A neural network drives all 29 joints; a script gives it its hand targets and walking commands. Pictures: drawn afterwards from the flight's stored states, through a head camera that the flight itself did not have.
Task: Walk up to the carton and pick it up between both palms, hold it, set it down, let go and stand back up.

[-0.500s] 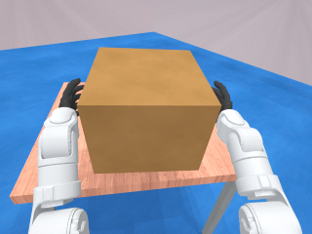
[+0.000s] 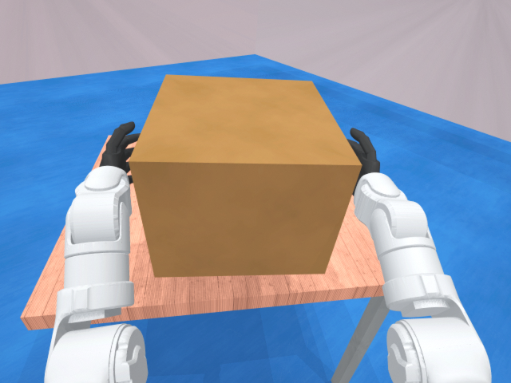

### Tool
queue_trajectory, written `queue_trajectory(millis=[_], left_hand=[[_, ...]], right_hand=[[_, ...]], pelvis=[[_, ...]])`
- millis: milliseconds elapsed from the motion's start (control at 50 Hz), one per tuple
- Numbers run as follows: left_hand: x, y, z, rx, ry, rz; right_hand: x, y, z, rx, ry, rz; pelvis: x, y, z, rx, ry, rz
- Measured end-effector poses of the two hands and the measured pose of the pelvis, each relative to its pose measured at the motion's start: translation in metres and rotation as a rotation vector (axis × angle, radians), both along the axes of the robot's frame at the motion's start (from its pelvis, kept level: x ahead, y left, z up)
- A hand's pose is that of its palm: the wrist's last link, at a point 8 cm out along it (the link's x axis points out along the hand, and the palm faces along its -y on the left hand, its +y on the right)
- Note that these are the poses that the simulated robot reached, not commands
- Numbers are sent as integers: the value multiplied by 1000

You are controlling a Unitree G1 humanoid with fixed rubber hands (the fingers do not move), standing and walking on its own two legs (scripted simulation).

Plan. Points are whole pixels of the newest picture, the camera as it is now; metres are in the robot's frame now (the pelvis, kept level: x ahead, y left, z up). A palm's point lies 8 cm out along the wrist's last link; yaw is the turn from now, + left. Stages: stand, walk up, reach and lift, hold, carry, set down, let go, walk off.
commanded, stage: hold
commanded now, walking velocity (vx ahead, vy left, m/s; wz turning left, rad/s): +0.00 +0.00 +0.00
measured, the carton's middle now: (241, 169) +0.44 +0.01 +0.19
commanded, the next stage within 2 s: none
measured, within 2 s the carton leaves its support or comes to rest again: neither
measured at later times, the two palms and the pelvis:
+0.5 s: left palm (117, 177) +0.36 +0.19 +0.22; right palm (366, 183) +0.36 -0.17 +0.22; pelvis +0.00 +0.00 +0.00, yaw +0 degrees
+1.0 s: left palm (117, 176) +0.36 +0.19 +0.22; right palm (365, 180) +0.36 -0.17 +0.23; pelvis +0.00 +0.00 +0.00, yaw +0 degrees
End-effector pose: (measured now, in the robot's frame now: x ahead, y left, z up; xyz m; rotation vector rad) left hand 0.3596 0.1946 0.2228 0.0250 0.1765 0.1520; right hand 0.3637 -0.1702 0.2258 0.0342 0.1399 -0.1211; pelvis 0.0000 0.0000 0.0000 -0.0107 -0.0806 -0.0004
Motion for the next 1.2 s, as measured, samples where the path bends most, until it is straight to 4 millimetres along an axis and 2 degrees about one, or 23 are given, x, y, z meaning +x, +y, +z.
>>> queue_trajectory(millis=[260, 640, 860, 1200], left_hand=[[0, -2, -4, 1, -8, -7], [-3, -2, -1, -1, -5, -5], [0, -1, -2, 0, -5, -4], [-2, -3, -3, 2, -10, -13]], right_hand=[[-2, -2, -2, 1, -7, -4], [-5, -2, -2, 13, -3, -5], [-1, -1, 0, 0, -4, -3], [-7, -4, -2, 15, -8, -12]], pelvis=[[6, 1, 0, -3, -8, 3], [0, 1, 0, 0, -2, -3], [3, 0, 0, -2, 1, 2], [3, 3, 0, -3, -6, -4]])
